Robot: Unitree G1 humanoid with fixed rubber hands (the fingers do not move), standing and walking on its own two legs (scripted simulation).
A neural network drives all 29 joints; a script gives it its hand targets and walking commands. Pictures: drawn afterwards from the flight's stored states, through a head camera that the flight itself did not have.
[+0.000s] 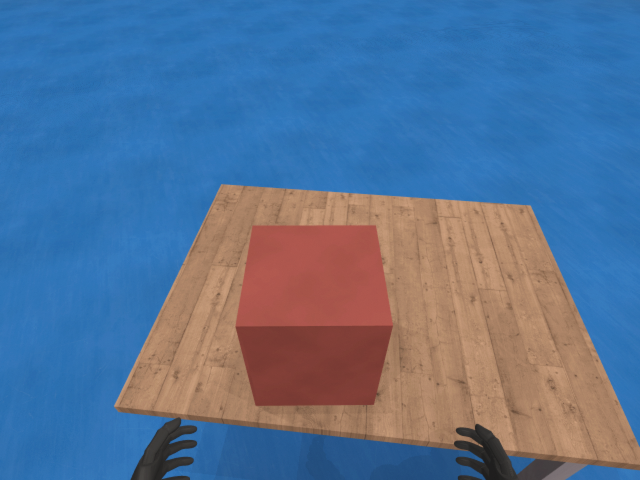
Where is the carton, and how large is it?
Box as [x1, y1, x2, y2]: [235, 225, 392, 405]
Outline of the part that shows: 252,226 235,326 255,404 373,404 392,327 375,225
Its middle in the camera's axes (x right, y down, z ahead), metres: -0.01 +0.14 +0.68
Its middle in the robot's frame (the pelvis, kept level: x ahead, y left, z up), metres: +0.42 +0.03 -0.09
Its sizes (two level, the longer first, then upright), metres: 0.210 0.200 0.250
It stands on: a table, 0.55 m high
